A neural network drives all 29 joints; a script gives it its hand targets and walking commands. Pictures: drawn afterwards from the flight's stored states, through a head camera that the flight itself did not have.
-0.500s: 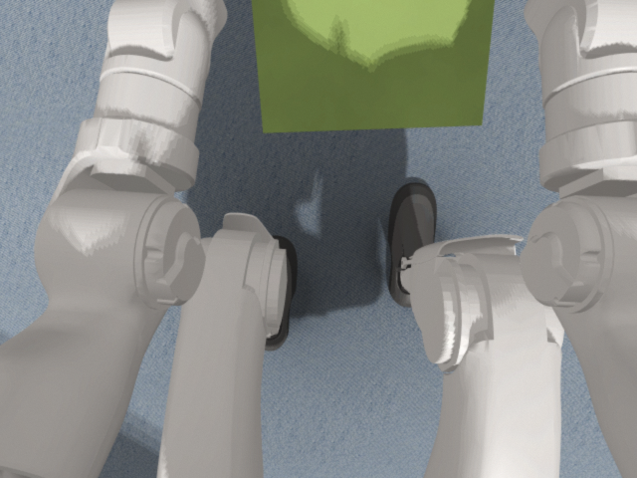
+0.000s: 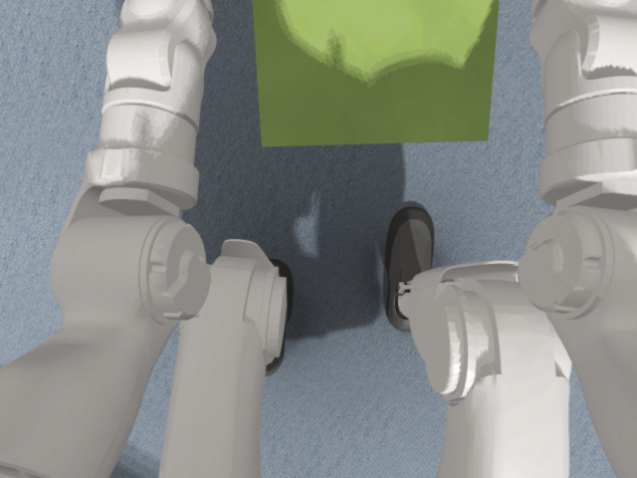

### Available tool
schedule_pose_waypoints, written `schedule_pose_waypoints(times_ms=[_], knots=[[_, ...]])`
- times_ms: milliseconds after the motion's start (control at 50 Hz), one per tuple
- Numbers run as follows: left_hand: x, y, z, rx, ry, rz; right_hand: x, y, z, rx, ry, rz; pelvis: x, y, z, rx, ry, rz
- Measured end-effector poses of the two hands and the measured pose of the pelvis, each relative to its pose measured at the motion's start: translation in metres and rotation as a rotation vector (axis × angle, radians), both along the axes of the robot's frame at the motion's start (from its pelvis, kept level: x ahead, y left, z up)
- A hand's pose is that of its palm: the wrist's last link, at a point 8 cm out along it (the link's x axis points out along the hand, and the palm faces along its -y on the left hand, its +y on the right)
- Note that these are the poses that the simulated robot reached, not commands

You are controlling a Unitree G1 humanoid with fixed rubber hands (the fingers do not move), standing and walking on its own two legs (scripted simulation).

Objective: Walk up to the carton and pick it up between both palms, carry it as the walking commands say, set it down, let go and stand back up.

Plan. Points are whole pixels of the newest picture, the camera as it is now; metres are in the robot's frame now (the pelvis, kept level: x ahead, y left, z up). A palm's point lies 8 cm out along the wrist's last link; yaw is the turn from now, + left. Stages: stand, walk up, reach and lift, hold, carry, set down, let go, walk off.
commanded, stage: set down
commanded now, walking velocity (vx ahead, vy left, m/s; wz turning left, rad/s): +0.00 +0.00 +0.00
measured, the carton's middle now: (363, 46) +0.52 -0.04 -0.27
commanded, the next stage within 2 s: none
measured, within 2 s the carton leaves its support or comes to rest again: neither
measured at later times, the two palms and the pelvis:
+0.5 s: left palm out of the picture +0.57 +0.11 -0.15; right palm out of the picture +0.56 -0.19 -0.16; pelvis +0.00 +0.00 +0.00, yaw +0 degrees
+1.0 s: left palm out of the picture +0.57 +0.11 -0.16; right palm out of the picture +0.56 -0.19 -0.16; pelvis +0.00 +0.00 +0.00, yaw +1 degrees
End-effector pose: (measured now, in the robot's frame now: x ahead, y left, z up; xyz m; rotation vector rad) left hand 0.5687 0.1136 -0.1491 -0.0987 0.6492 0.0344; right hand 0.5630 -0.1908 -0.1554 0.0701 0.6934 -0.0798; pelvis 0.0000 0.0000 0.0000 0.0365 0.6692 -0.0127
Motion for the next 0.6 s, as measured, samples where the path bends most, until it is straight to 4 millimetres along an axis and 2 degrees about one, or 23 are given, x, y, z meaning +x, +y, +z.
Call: schedule_pose_waypoints(times_ms=[600], knots=[[0.0004,0.0009,-0.0017,0.005,-0.013,-0.018,0.0005,-0.0016,-0.0023,0.018,-0.006,0.008,0.0017,0.0007,-0.0003,-0.002,0.011,0.005]])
